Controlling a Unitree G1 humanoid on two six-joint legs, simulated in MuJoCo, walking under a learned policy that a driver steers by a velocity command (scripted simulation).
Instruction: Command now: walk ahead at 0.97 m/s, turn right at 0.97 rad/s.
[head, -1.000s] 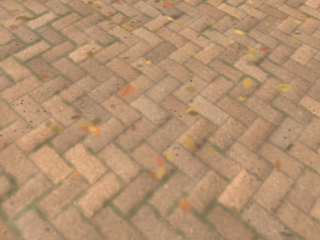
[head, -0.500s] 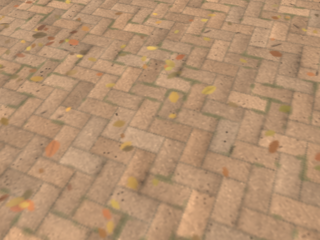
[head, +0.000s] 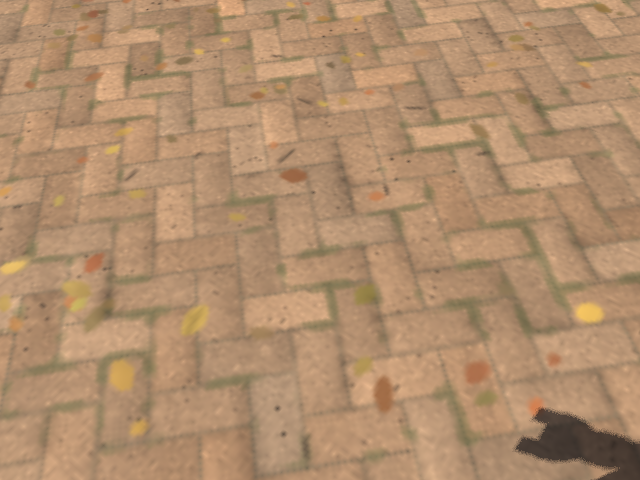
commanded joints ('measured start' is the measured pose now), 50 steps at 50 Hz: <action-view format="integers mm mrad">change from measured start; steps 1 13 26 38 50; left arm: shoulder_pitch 26 311 217 98 -246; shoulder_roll -20 322 97 68 -31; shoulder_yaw -18 95 44 4 -43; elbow -93 7 61 20 -100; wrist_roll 9 5 16 19 42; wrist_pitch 10 -10 -63 -43 -78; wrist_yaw -10 -32 26 21 -43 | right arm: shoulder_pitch -165 1 -500 -15 95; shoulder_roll -73 24 19 -71 -77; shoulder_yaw -5 50 59 -10 18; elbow -68 -177 -285 -173 20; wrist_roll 5 1 -15 -11 22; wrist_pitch -28 -39 -42 -12 -33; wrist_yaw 0 13 29 17 20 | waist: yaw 105 95 150 -53 15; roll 111 -434 21 115 31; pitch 91 -303 64 -164 137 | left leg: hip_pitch -61 -645 -283 349 1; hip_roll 338 -88 -22 306 218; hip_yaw -208 -154 -171 -756 -197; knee -318 1243 174 -166 -396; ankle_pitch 80 -344 409 -332 245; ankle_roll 190 34 -29 166 212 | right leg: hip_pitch -142 1097 254 -112 -72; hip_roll -133 -78 114 63 -3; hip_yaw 128 723 351 132 23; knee -36 -851 -1074 144 -469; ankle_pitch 112 -67 183 35 419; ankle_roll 19 -402 -177 2 -10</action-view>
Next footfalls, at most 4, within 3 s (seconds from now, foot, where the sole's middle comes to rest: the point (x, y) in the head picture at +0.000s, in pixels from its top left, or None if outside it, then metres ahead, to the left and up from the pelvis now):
0.24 right None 0.40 -0.14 -0.77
0.68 left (389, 303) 0.88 -0.16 -0.77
1.14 right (594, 260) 0.96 -0.69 -0.77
1.62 left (574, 136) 1.43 -0.79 -0.77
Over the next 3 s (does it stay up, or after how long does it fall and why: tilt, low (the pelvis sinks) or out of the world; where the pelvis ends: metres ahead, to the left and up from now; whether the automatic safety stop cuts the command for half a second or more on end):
stays up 2.24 -1.54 -0.03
